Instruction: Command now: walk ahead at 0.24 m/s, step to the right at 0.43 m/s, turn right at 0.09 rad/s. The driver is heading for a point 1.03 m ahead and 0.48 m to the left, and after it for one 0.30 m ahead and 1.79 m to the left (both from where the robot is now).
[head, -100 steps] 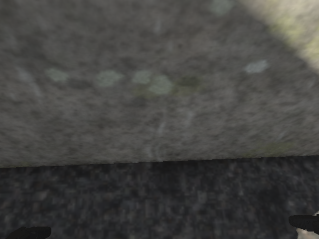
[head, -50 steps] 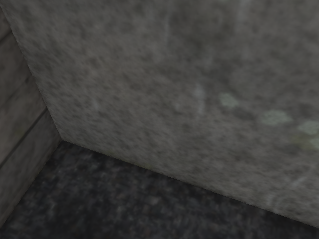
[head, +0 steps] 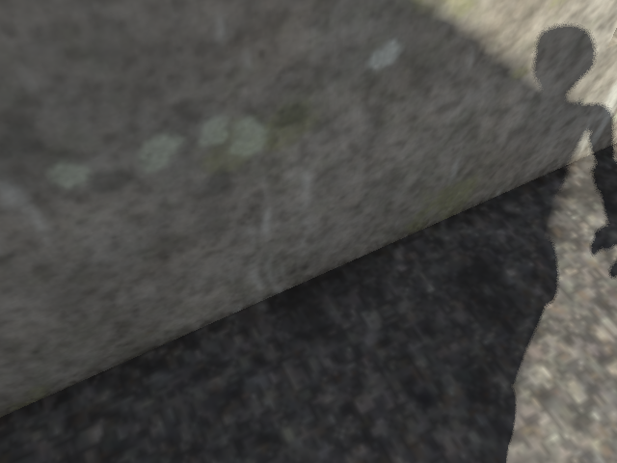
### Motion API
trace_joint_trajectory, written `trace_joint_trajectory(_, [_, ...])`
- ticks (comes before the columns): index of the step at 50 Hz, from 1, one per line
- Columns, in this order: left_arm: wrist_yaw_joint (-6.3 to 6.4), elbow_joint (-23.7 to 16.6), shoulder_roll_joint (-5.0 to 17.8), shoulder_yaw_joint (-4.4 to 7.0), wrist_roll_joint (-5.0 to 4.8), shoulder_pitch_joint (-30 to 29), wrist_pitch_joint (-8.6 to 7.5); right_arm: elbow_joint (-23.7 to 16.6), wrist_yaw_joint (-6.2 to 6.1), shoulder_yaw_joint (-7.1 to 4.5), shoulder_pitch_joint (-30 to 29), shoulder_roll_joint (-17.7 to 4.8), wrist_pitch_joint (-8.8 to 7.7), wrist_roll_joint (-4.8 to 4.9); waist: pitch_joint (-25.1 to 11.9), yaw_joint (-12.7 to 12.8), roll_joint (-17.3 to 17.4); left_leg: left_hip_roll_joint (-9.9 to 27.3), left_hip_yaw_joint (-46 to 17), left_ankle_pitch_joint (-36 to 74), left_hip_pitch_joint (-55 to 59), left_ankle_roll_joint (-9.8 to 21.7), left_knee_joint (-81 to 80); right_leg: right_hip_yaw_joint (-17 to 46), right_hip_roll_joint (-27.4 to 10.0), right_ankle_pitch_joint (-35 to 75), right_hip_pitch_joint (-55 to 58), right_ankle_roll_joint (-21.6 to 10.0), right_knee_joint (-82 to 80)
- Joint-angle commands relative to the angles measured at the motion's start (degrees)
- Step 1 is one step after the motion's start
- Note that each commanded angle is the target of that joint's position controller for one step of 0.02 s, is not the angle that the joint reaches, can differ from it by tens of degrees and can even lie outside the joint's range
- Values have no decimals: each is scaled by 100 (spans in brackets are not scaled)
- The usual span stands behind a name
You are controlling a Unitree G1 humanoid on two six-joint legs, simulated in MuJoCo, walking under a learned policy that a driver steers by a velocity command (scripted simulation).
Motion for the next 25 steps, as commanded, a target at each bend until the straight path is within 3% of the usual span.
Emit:
trace_joint_trajectory(1, [164,-377,1357,368,3,-206,-239,-507,246,71,-534,-542,-292,44,28,-10,-1422,-627,-27,-233,-1961,341,1359,1973,-1127,-629,859,-1628,-2391])
trace_joint_trajectory(2, [254,-358,1132,296,23,-388,-204,-187,266,98,-167,-531,-284,-155,-200,-118,-1017,-642,146,234,-1583,242,1415,1389,-874,-132,896,-1404,-2154])
trace_joint_trajectory(3, [324,-331,940,217,55,-456,-203,5,298,165,102,-376,-295,-213,-264,-190,-855,-660,202,704,-1202,169,1386,886,-708,341,824,-1291,-2092])
trace_joint_trajectory(5, [392,-286,671,91,163,-436,-238,65,325,317,210,-135,-339,-118,-244,-142,-775,-804,249,1205,-436,100,869,203,-537,519,493,-1226,-2169])
trace_joint_trajectory(7, [394,-189,617,45,210,-173,-246,-148,297,364,-81,-172,-386,-45,19,53,-913,-907,175,1376,-161,129,448,-35,-593,309,280,-1245,-2201])
trace_joint_trajectory(8, [351,-190,608,21,208,-129,-261,-264,274,355,-117,-229,-383,-11,144,12,-1041,-850,35,1392,-130,204,254,22,-690,199,293,-1266,-2231])
trace_joint_trajectory(10, [304,-135,653,36,113,-33,-268,-410,285,369,-102,-265,-377,-10,261,-13,-885,-773,-69,1239,-195,404,-117,54,-836,523,549,-1264,-2088])
trace_joint_trajectory(12, [322,-117,781,82,75,44,-236,-509,333,359,53,-270,-391,-69,43,-156,-443,-880,128,1108,25,602,-521,-121,-786,2224,927,-1117,-1450])
trace_joint_trajectory(13, [375,-165,870,112,76,-10,-206,-482,346,306,423,-337,-414,-117,-301,-383,-166,-1035,283,1200,589,691,-845,-362,-607,3424,947,-919,-752])
trace_joint_trajectory(14, [483,-296,938,128,123,-119,-179,-350,316,189,1225,-535,-427,-144,-711,-771,78,-1037,-84,1269,1645,812,-1172,-542,-308,3902,422,-549,336])
trace_joint_trajectory(15, [629,-668,958,128,189,-264,-173,-344,226,-64,1736,-1450,-414,-165,-626,-872,1289,236,-2836,1200,2524,1760,-1980,-667,660,2799,-1383,326,2171])
trace_joint_trajectory(16, [621,-884,937,74,228,-572,-181,-290,143,13,1809,-1247,-431,-351,-1106,-879,1993,1225,-5391,189,2901,2402,-3222,608,1347,-1425,-2444,726,4135])
trace_joint_trajectory(17, [565,-871,1166,164,41,-352,-255,-535,90,134,1097,-935,-536,-334,-1012,-444,1423,1304,-5458,-594,2324,1893,-3369,1600,898,-1184,-2458,693,4736])
trace_joint_trajectory(18, [559,-912,1262,190,-12,-452,-313,-694,93,181,715,-731,-538,-216,-520,-250,916,976,-4567,-147,1943,1588,-3120,1551,804,-863,-2640,815,5088])
trace_joint_trajectory(19, [517,-956,1209,184,93,-412,-347,-820,105,210,348,-641,-469,-96,-227,-49,404,588,-3633,475,1516,1366,-2935,1379,688,-536,-2632,772,4758])
trace_joint_trajectory(20, [480,-950,1084,181,180,-401,-330,-1010,92,225,1,-566,-397,-103,-231,27,253,156,-2856,826,1176,1181,-2823,1174,597,-263,-2245,670,4202])
trace_joint_trajectory(22, [401,-932,369,-4,92,-295,-287,-1307,169,117,-383,-721,-230,-155,-115,74,603,-662,-1871,1407,540,973,-2702,654,717,-174,-1347,718,2465])
trace_joint_trajectory(24, [421,-904,158,-69,-14,-337,-344,-1442,239,-9,-335,-825,-97,-155,-434,-113,988,-818,-1821,2136,632,931,-2526,488,867,-399,-590,875,1165])
trace_joint_trajectory(25, [540,-1173,331,4,-169,-828,-506,-1143,263,15,-160,-680,99,216,-828,-11,1526,-1215,-1401,2842,846,860,-1965,424,793,-92,-174,977,339])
